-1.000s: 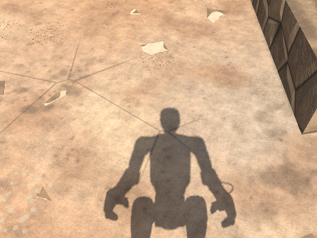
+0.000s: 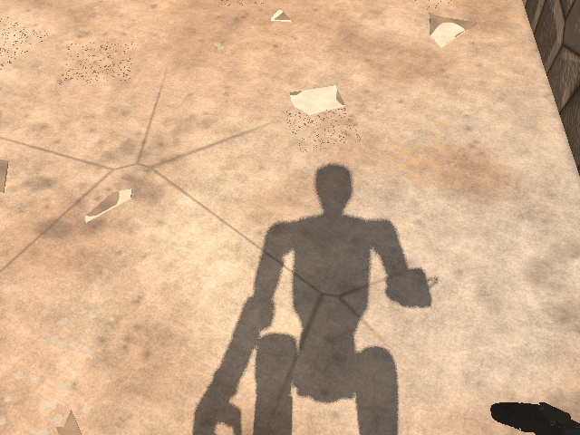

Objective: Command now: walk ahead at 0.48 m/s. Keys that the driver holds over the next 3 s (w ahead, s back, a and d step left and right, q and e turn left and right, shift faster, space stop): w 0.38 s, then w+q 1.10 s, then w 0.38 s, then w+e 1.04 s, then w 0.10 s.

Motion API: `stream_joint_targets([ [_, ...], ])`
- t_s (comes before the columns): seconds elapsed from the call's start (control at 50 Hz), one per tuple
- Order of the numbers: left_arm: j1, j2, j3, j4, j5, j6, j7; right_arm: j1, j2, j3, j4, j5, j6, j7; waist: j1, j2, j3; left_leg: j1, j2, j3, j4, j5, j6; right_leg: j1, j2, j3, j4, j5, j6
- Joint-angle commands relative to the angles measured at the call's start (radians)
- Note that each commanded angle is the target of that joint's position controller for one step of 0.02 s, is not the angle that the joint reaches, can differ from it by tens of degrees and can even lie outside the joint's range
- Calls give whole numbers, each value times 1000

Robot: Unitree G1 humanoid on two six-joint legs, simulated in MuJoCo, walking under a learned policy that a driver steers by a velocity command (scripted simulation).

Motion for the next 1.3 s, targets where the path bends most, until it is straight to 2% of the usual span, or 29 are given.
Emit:
stream_joint_targets([
  [0.02, -10, 102, 12, -98, -38, -65, -18, 373, -185, -50, 74, -2, 4, -6, -163, 191, -279, 817, 368, -761, -353, -386, 220, -738, 25, 119, 698, -31, -41],
  [0.06, -126, 127, 23, -131, -36, -73, -4, 210, -119, -29, 44, -14, -10, 0, -95, 35, -101, 479, 297, -475, -397, -192, 162, -682, -80, 67, 600, 146, -59],
  [0.1, -84, 93, 31, -122, -17, -43, 7, 165, -77, -16, 48, -28, -20, 9, -30, 70, -74, 316, 233, -334, -445, -92, 140, -561, -129, 74, 510, 212, -61],
  [0.14, -85, 65, 29, -130, -14, -21, 10, 199, -88, -17, 70, -22, -22, 5, -17, 75, -48, 256, 218, -274, -488, -58, 159, -557, -141, 58, 444, 225, -49],
  [0.22, -252, 89, 38, -197, 3, -19, 11, 289, -140, -27, 96, -21, -18, -28, -48, 40, 3, 310, 218, -225, -525, 5, 164, -715, -152, 48, 218, 425, -5],
  [0.3, -395, 63, 27, -239, -2, -33, -5, 364, -151, -27, 112, -9, -8, -44, -95, 43, 14, 356, 182, -141, -521, 57, 124, -677, -104, 0, -38, 607, 3],
  [0.42, -553, 74, 16, -312, -14, -48, -41, 477, -159, -35, 156, 2, 23, -49, -133, 44, 50, 556, 252, -167, -423, 124, 116, -699, -63, -1, -206, 510, -19],
  [0.46, -506, 107, 26, -312, -16, -58, -48, 459, -178, -43, 150, 4, 34, -52, -92, 72, 21, 586, 269, -197, -356, 229, 101, -606, -37, -6, -244, 432, -37],
  [0.5, -268, 185, 66, -249, -13, -66, -39, 415, -168, -37, 128, 0, 40, -51, 34, 80, -130, 517, 197, -156, -99, 466, 60, -247, 3, -38, -263, 426, -83],
  [0.52, -68, 264, 88, -213, 6, -67, -28, 406, -124, -18, 94, -16, 37, -50, 104, 4, -299, 312, 126, -108, 204, 259, 21, 83, -168, 133, -210, 437, -150],
  [0.54, 5, 334, 105, -183, 9, -56, -29, 552, 22, 20, 89, -7, 16, -40, 36, -279, -456, -92, -45, -73, 558, -383, -47, 447, -420, 589, -300, 282, -302],
  [0.56, 0, 220, 76, -193, 6, -53, -27, 500, -94, -6, 103, 21, -1, -41, 73, -206, -448, -185, -9, -207, 690, -481, -40, 413, -403, 667, -384, 181, -282],
  [0.58, -87, 170, 59, -208, 4, -54, -21, 404, -153, -26, 72, 40, -8, -44, 64, -164, -285, -252, 41, -194, 718, -401, -31, 281, -370, 492, -401, 221, -225],
  [0.62, -218, 111, 42, -223, 9, -58, -23, 332, -133, -34, 59, 23, 2, -56, 8, -70, -133, -185, 118, -166, 635, -253, -35, 9, -298, 273, -470, 354, -180],
  [0.66, -257, 86, 37, -214, 21, -62, -25, 369, -85, -38, 60, 23, 32, -53, -45, -104, -87, -92, 152, -169, 585, -193, -34, -120, -256, 151, -537, 376, -165],
  [0.74, -249, 127, 54, -194, 21, -67, -9, 314, -56, -41, 11, 14, 66, -49, -67, -63, -23, -161, 168, -171, 488, -89, -52, -171, -259, 4, -597, 482, -183],
  [0.84, -218, 164, 66, -189, 16, -54, 11, 160, -42, -32, -49, 4, 57, -20, -28, -41, 16, -152, 147, -98, 202, 131, -55, -136, -230, -152, -613, 511, -155],
  [0.94, -144, 199, 81, -171, -8, -23, 14, 28, -50, -27, -125, 6, 59, 12, 7, -37, 53, -183, 118, -30, 64, 55, -15, 37, -282, -211, -541, 600, -132],
  [0.98, -161, 226, 89, -180, -16, -9, 16, 50, -78, -40, -142, 7, 62, 20, -28, -65, 18, -100, 67, 20, 49, -43, 20, 80, -289, -239, -438, 870, -111],
  [1.02, -193, 249, 94, -193, -23, 9, 19, 228, -140, -76, -111, 13, 65, 18, -140, -81, -90, 151, -24, 77, 13, -90, 70, 58, -261, -274, -164, 1135, -79],
  [1.04, -189, 235, 87, -200, -18, 11, 20, 397, -209, -115, -64, 16, 68, 3, -218, -42, -180, 424, -55, 44, -37, -42, 108, -79, -218, -289, 83, 1031, -37],
  [1.06, -158, 130, 57, -238, 21, 0, 18, 469, -320, -143, -44, 16, 76, -19, -183, 181, -236, 699, 166, -343, -78, -64, 199, -429, -118, -284, 438, 381, 19],
  [1.08, -128, 75, 31, -285, 8, -45, 5, 437, -350, -133, -87, 6, 58, -11, -114, 258, -398, 898, 343, -905, -272, -248, 373, -705, 63, -39, 681, -143, 45],
  [1.1, -260, 158, 49, -311, -35, -77, -8, 443, -259, -106, -87, -1, 44, -2, -173, 122, -344, 887, 334, -848, -341, -237, 313, -826, 15, 72, 716, -82, 20],
  [1.12, -296, 159, 47, -322, -47, -94, -12, 407, -216, -94, -83, 0, 33, -3, -153, 99, -228, 774, 301, -691, -329, -166, 273, -861, -27, 58, 660, 9, -8],
  [1.14, -290, 153, 49, -304, -24, -98, -3, 329, -183, -84, -99, 3, 28, -4, -104, 13, -163, 619, 254, -571, -322, -74, 236, -797, -74, 62, 571, 87, -13],
  [1.16, -278, 170, 61, -295, -2, -89, 4, 267, -146, -73, -116, -2, 26, -7, -65, 19, -128, 494, 218, -485, -332, 25, 214, -717, -102, 65, 490, 130, -9],
  [1.22, -266, 149, 64, -307, 13, -51, 2, 258, -153, -71, -132, -6, 21, -23, -29, 31, -108, 354, 180, -405, -379, 162, 218, -625, -110, 54, 369, 192, 25],
  [1.3, -407, 112, 50, -359, 20, -42, 3, 327, -184, -79, -120, 3, 25, -51, -70, 45, -62, 317, 127, -328, -387, 170, 183, -652, -64, 38, 92, 414, 66],
])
